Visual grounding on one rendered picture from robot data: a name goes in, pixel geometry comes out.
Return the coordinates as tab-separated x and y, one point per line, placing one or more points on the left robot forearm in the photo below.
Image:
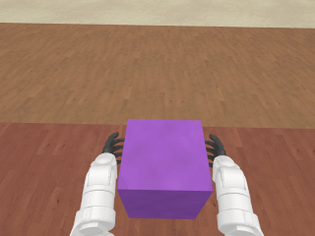
97	212

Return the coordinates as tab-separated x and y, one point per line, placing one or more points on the robot left hand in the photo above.
109	146

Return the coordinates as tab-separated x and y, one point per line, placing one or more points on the robot right hand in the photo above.
217	149

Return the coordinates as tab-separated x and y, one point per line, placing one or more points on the carton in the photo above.
164	171

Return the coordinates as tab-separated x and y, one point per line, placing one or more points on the right robot forearm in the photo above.
235	215

